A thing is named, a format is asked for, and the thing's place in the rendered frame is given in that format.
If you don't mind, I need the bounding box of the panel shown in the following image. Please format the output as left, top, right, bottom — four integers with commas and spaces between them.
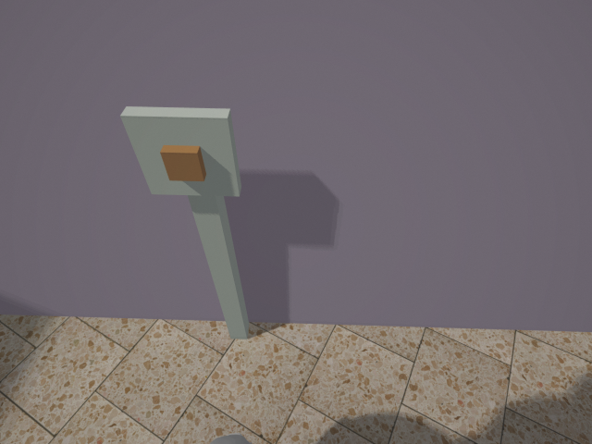
120, 106, 249, 339

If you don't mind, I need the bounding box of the button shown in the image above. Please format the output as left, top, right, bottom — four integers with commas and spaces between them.
160, 145, 206, 181

